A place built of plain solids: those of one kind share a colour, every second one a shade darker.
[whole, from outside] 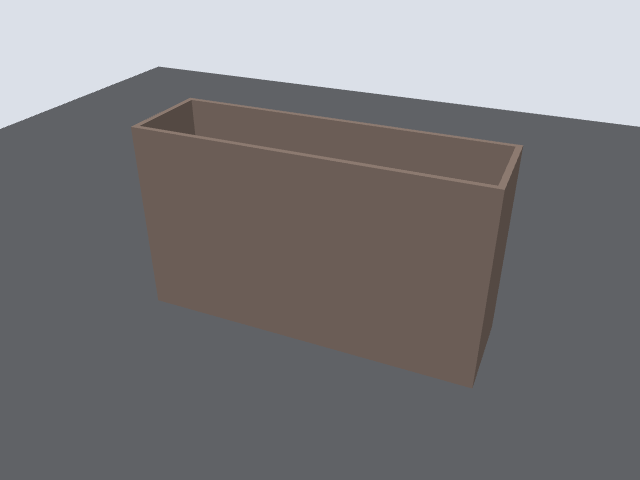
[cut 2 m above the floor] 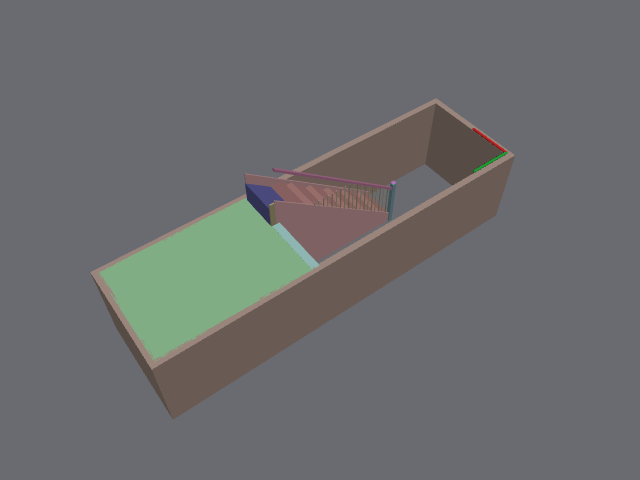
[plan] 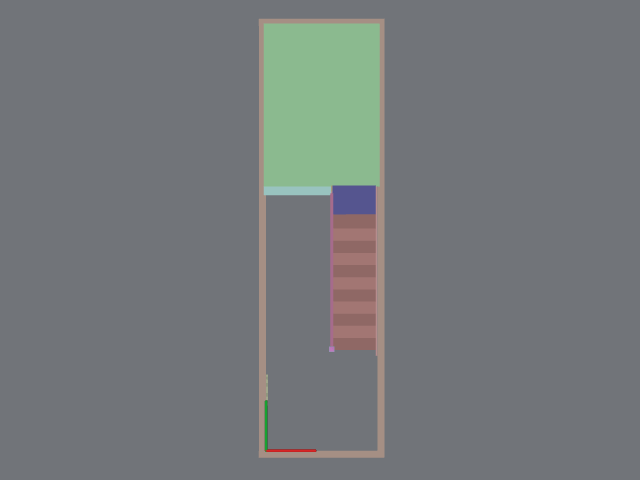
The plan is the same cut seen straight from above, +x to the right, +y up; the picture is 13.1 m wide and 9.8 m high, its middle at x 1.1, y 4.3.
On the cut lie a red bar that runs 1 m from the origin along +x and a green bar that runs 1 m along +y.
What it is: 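A row house's entrance hall, a dwelling of no particular year; the hall below, the landing 2.62 m above it, and between them a joiner's timber flight of 14 risers of about 0.187 m on goings of about 0.248 m, 0.88 m clear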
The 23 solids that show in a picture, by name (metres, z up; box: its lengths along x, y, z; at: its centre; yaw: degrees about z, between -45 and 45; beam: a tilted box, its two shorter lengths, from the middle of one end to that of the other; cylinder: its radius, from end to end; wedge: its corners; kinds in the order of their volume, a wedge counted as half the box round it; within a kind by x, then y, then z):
{
 "upper_1": {"box": [2.37, 3.33, 2.67], "at": [1.14, 7.06, 1.28]},
 "wall_1": {"box": [0.15, 8.97, 5.23], "at": [-0.07, 4.33, 2.56]},
 "wall_2": {"box": [2.57, 0.15, 5.23], "at": [1.14, -0.07, 2.56]},
 "wall_3": {"box": [2.57, 0.15, 5.23], "at": [1.14, 8.74, 2.56]},
 "wall_4": {"box": [0.15, 8.97, 5.23], "at": [2.35, 4.33, 2.56]},
 "carriage_1": {"wedge": [[1.35, 2.1, -0.05], [1.35, 2.1, 0.0], [1.35, 5.41, -0.05], [1.35, 5.41, 2.5], [2.24, 2.1, -0.05], [2.24, 2.1, 0.0], [2.24, 5.41, -0.05], [2.24, 5.41, 2.5]]},
 "upper_edge_1": {"box": [1.37, 0.18, 2.67], "at": [0.64, 5.3, 1.28]},
 "string_1": {"wedge": [[1.32, 2.07, -0.05], [1.32, 2.07, 0.24], [1.32, 5.29, -0.05], [1.32, 5.29, 2.67], [1.36, 2.07, -0.05], [1.36, 2.07, 0.24], [1.36, 5.29, -0.05], [1.36, 5.29, 2.67]]},
 "string_2": {"wedge": [[2.24, 1.94, -0.05], [2.24, 1.94, 0.14], [2.24, 5.39, -0.05], [2.24, 5.39, 2.74], [2.27, 1.94, -0.05], [2.27, 1.94, 0.14], [2.27, 5.39, -0.05], [2.27, 5.39, 2.74]]},
 "rail_1": {"wedge": [[1.31, 2.11, 1.07], [1.31, 2.11, 1.13], [1.31, 5.25, 3.44], [1.31, 5.25, 3.51], [1.37, 2.11, 1.07], [1.37, 2.11, 1.13], [1.37, 5.25, 3.44], [1.37, 5.25, 3.51]]},
 "tread_1": {"wedge": [[1.34, 2.05, 0.08], [1.34, 2.05, 0.18], [1.34, 2.35, 0.08], [1.34, 2.35, 0.18], [2.25, 2.05, 0.08], [2.25, 2.05, 0.18], [2.25, 2.35, 0.08], [2.25, 2.35, 0.18]]},
 "tread_2": {"wedge": [[1.34, 2.3, 0.26], [1.34, 2.3, 0.36], [1.34, 2.6, 0.27], [1.34, 2.6, 0.37], [2.25, 2.3, 0.26], [2.25, 2.3, 0.36], [2.25, 2.6, 0.27], [2.25, 2.6, 0.37]]},
 "tread_3": {"wedge": [[1.34, 2.55, 0.45], [1.34, 2.55, 0.55], [1.34, 2.84, 0.45], [1.34, 2.84, 0.55], [2.25, 2.55, 0.45], [2.25, 2.55, 0.55], [2.25, 2.84, 0.45], [2.25, 2.84, 0.55]]},
 "tread_4": {"wedge": [[1.34, 2.8, 0.64], [1.34, 2.8, 0.74], [1.34, 3.09, 0.64], [1.34, 3.09, 0.74], [2.25, 2.8, 0.64], [2.25, 2.8, 0.74], [2.25, 3.09, 0.64], [2.25, 3.09, 0.74]]},
 "tread_5": {"wedge": [[1.34, 3.04, 0.83], [1.34, 3.04, 0.93], [1.34, 3.34, 0.83], [1.34, 3.34, 0.93], [2.25, 3.04, 0.83], [2.25, 3.04, 0.93], [2.25, 3.34, 0.83], [2.25, 3.34, 0.93]]},
 "tread_6": {"wedge": [[1.34, 3.29, 1.01], [1.34, 3.29, 1.11], [1.34, 3.59, 1.01], [1.34, 3.59, 1.11], [2.25, 3.29, 1.01], [2.25, 3.29, 1.11], [2.25, 3.59, 1.02], [2.25, 3.59, 1.12]]},
 "tread_7": {"wedge": [[1.34, 3.54, 1.2], [1.34, 3.54, 1.3], [1.34, 3.84, 1.2], [1.34, 3.84, 1.3], [2.25, 3.54, 1.2], [2.25, 3.54, 1.3], [2.25, 3.84, 1.2], [2.25, 3.84, 1.3]]},
 "tread_8": {"wedge": [[1.34, 3.79, 1.39], [1.34, 3.79, 1.49], [1.34, 4.08, 1.39], [1.34, 4.08, 1.49], [2.25, 3.79, 1.39], [2.25, 3.79, 1.49], [2.25, 4.08, 1.39], [2.25, 4.08, 1.49]]},
 "tread_9": {"wedge": [[1.34, 4.04, 1.57], [1.34, 4.04, 1.67], [1.34, 4.33, 1.58], [1.34, 4.33, 1.68], [2.25, 4.04, 1.58], [2.25, 4.04, 1.68], [2.25, 4.33, 1.58], [2.25, 4.33, 1.68]]},
 "tread_10": {"wedge": [[1.34, 4.28, 1.76], [1.34, 4.28, 1.86], [1.34, 4.58, 1.76], [1.34, 4.58, 1.86], [2.25, 4.28, 1.76], [2.25, 4.28, 1.86], [2.25, 4.58, 1.76], [2.25, 4.58, 1.86]]},
 "tread_11": {"wedge": [[1.34, 4.53, 1.95], [1.34, 4.53, 2.05], [1.34, 4.83, 1.95], [1.34, 4.83, 2.05], [2.25, 4.53, 1.95], [2.25, 4.53, 2.05], [2.25, 4.83, 1.95], [2.25, 4.83, 2.05]]},
 "newel_foot_1": {"box": [0.1, 0.1, 1.29], "at": [1.34, 2.07, 0.59]},
 "apron_1": {"wedge": [[1.32, 5.29, -0.05], [1.32, 5.29, 2.62], [1.32, 5.41, -0.05], [1.32, 5.41, 2.62], [1.36, 5.29, -0.05], [1.36, 5.29, 2.62], [1.36, 5.41, -0.05], [1.36, 5.41, 2.62]]}
}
